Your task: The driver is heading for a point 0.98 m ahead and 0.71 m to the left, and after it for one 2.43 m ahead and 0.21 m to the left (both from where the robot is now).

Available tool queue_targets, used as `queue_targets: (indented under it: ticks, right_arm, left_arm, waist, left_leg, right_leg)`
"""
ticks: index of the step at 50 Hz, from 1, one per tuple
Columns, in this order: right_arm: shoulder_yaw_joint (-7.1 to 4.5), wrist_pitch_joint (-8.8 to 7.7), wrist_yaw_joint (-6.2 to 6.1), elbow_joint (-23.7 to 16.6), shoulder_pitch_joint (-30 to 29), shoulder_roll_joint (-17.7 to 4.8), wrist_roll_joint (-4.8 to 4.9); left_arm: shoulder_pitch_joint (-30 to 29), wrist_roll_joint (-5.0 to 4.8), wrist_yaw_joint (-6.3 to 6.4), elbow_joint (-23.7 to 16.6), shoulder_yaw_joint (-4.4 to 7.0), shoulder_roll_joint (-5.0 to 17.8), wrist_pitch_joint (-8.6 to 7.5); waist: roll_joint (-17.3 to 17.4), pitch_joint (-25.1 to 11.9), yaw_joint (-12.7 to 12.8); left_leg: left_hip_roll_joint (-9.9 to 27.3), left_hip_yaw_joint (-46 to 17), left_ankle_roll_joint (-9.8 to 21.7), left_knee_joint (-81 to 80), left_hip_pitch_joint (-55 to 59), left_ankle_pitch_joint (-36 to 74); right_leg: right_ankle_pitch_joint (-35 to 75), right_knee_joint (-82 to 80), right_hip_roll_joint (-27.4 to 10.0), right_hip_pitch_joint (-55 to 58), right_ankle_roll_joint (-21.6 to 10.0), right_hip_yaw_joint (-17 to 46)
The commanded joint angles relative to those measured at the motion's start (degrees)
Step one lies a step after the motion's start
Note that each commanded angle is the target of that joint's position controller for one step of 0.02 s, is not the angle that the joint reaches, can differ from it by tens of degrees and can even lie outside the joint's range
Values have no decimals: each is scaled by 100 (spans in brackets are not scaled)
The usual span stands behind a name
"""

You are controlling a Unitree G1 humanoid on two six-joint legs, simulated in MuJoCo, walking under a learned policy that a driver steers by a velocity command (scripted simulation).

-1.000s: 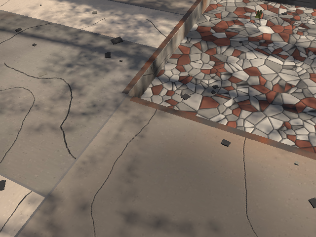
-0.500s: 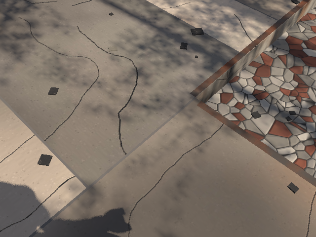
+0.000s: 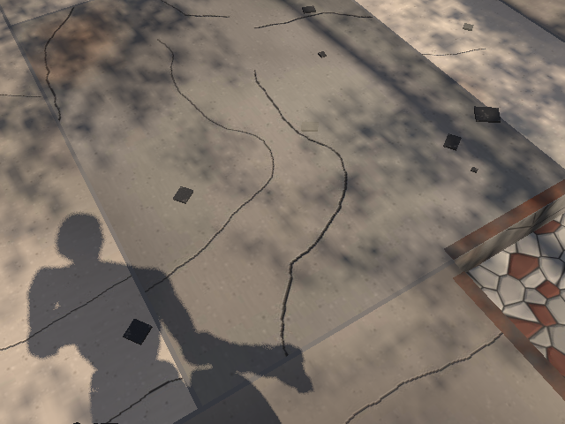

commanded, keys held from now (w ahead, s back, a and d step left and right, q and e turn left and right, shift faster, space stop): s+q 0.24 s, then w+q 0.76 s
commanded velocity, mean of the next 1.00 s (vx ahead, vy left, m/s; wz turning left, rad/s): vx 0.24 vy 0.00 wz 0.60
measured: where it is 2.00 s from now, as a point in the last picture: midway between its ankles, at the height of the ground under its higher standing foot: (86, 345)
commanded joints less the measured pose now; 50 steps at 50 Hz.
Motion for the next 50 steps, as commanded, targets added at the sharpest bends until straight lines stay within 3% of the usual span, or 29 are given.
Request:
queue_targets:
  ticks: [1, 5, 9, 12, 13, 14, 15, 16, 17, 18, 19, 22, 25, 27, 30, 31, 32, 33, 34, 35, 37, 39, 44, 48, 50]
  right_arm:
    - [-117, 126, -37, -433, 397, -251, -1]
    - [-86, 147, 119, -574, 119, -218, -50]
    - [-152, 192, 295, -777, -237, -379, -65]
    - [-259, 140, 338, -798, 3, -491, -73]
    - [-342, 109, 272, -816, 89, -689, -95]
    - [-525, 119, 117, -965, 148, -1382, -108]
    - [-502, 111, 69, -1109, 59, -1540, -235]
    - [-444, 9, 123, -1022, 218, -1255, -203]
    - [-380, -87, 137, -921, 140, -1084, -125]
    - [-336, -125, 129, -916, -88, -941, -37]
    - [-289, -122, 98, -943, -315, -853, -15]
    - [-253, -88, 9, -1033, -496, -777, -129]
    - [-301, -77, -3, -1000, -396, -884, -62]
    - [-310, -53, 27, -981, -325, -921, -30]
    - [-239, 15, 32, -1024, -532, -740, 19]
    - [-171, 18, 14, -1064, -628, -492, 5]
    - [-18, 11, 12, -1043, -447, 121, -11]
    - [-73, -98, 38, -1411, -600, -145, 48]
    - [-159, -154, 51, -1330, -633, -500, 50]
    - [-215, -163, 75, -1166, -519, -636, 21]
    - [-212, -182, 112, -952, -400, -510, -55]
    - [-168, -218, 152, -911, -499, -308, -49]
    - [-74, -237, 250, -1047, -1047, -71, -3]
    - [59, -288, 460, -1237, -1736, 163, 23]
    - [73, -304, 549, -1296, -1867, 158, 47]
  left_arm:
    - [-164, 6, 74, -214, 223, 796, 11]
    - [-443, -115, 210, -156, 280, 943, 220]
    - [-413, -224, 208, -23, 321, 1058, 347]
    - [-346, -345, 212, 100, 308, 977, 390]
    - [74, -292, 168, 241, 307, 912, 383]
    - [361, -45, 105, 192, 270, 778, 385]
    - [245, 26, 87, -22, 203, 704, 427]
    - [-204, -103, 69, -66, 275, 929, 431]
    - [-337, -199, 43, -126, 290, 931, 409]
    - [-283, -177, 48, -56, 324, 943, 381]
    - [-281, -127, 60, -41, 352, 1008, 358]
    - [-199, -121, -17, 16, 295, 778, 251]
    - [-232, -144, -68, -6, 218, 592, 176]
    - [-129, -197, -104, -12, 231, 646, 132]
    - [616, -248, -111, 223, 295, 697, 61]
    - [1186, -214, -76, 399, 348, 805, 54]
    - [1756, -111, -29, 486, 402, 1148, 64]
    - [1412, 111, -84, 393, 495, 1707, 21]
    - [883, 36, -30, 237, 446, 1437, -39]
    - [655, -76, 38, 222, 355, 1099, -60]
    - [660, -104, 111, 227, 289, 903, -65]
    - [908, -41, 141, 302, 250, 807, -117]
    - [1343, -23, 131, 524, 245, 850, -68]
    - [1599, -123, 145, 718, 280, 1062, 14]
    - [1650, -198, 132, 804, 306, 1169, 62]
  waist:
    - [-1092, -708, -109]
    - [-943, -1087, -84]
    - [-881, -900, 40]
    - [-733, -796, -140]
    - [-345, -934, -104]
    - [1168, -1101, 59]
    - [1692, -1489, 54]
    - [840, -1637, -280]
    - [625, -1293, -171]
    - [419, -1093, -47]
    - [560, -964, 24]
    - [729, -967, 101]
    - [715, -915, 38]
    - [771, -845, 61]
    - [620, -710, 501]
    - [321, -741, 739]
    - [-880, -962, 736]
    - [-1648, -273, 444]
    - [-1487, 198, 245]
    - [-1281, 334, 153]
    - [-981, 219, 159]
    - [-846, 69, 278]
    - [-811, 107, 555]
    - [-777, 384, 798]
    - [-760, 432, 751]
  left_leg:
    - [352, 108, -209, -513, -345, 439]
    - [478, 266, -124, -1840, 187, 1670]
    - [476, 463, 84, -2812, 583, 1868]
    - [254, 672, 403, -4019, 1198, 2302]
    - [207, 496, 635, -4425, 1733, 3193]
    - [1355, -1162, 1206, -4672, 2576, 5294]
    - [2313, -2949, 2467, -4991, 2838, 3982]
    - [2075, -2936, 2476, -5337, 2698, 1997]
    - [1796, -2651, 2134, -5523, 2498, 396]
    - [1600, -2469, 1815, -5652, 2238, -426]
    - [1468, -2291, 1673, -5741, 1936, -568]
    - [1030, -1824, 1574, -5803, 1434, -238]
    - [911, -1789, 1584, -5669, 1175, -200]
    - [935, -2018, 1620, -5614, 950, -477]
    - [659, -2104, 1349, -5274, 133, -918]
    - [332, -1764, 1056, -4533, -519, -1003]
    - [-376, -738, 612, -2277, -1202, -778]
    - [-313, -659, 592, -1496, -2433, -306]
    - [37, -771, 578, -909, -2689, 231]
    - [91, -747, 515, -727, -2795, 729]
    - [225, -580, 381, -475, -2562, 1381]
    - [280, -383, 302, -290, -2292, 1941]
    - [435, -20, 177, -1372, -2110, 2634]
    - [523, 548, 293, -2644, -1657, 2745]
    - [454, 765, 471, -3120, -1354, 2431]
  right_leg:
    - [4118, -923, -1572, 829, -1155, 769]
    - [3613, -965, -1603, 1023, -1162, 164]
    - [2718, -694, -1654, 1058, -1020, -100]
    - [2358, 144, -1553, 959, -677, -276]
    - [1496, 598, -1329, 750, -344, -396]
    - [-724, 2038, -772, -268, 145, -791]
    - [-3265, 3461, -26, -1410, 442, -121]
    - [-2929, 3997, -53, -1687, 343, 674]
    - [-2384, 3956, -179, -1937, 190, 776]
    - [-1968, 3663, -291, -1938, 136, 759]
    - [-1706, 3368, -321, -1760, 168, 712]
    - [-1263, 2663, -108, -1053, 310, 473]
    - [-1372, 1646, 66, -457, 338, 451]
    - [-1482, 1196, 160, -94, 286, 444]
    - [-579, -20, 111, 1158, 75, 402]
    - [-739, -363, -233, 1934, -33, 666]
    - [-2084, -942, -1569, 2515, -307, 2170]
    - [-3957, -1815, -2478, 1833, -979, 4303]
    - [-4236, -1984, -2439, 1591, -1087, 4197]
    - [-3640, -1919, -2153, 1607, -894, 3523]
    - [-2221, -1882, -1720, 1648, -602, 2348]
    - [-1064, -1891, -1494, 1596, -529, 1451]
    - [318, -1873, -1398, 1851, -585, 363]
    - [685, -1953, -1567, 2015, -593, -132]
    - [1296, -1815, -1655, 2239, -558, -338]
Velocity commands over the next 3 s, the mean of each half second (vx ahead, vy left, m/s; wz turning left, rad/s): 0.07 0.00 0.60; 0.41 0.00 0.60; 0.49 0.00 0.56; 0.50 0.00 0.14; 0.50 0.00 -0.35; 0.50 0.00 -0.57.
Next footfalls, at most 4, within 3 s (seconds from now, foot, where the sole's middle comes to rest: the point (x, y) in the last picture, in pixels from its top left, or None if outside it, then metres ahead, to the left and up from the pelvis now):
0.26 left None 0.16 0.14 -0.77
0.62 right None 0.21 -0.10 -0.77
1.10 left None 0.33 0.29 -0.77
1.58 right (149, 324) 0.68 0.37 -0.77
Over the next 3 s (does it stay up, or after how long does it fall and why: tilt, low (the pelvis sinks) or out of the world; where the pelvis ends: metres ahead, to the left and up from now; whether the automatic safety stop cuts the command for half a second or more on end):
stays up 1.00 0.85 0.01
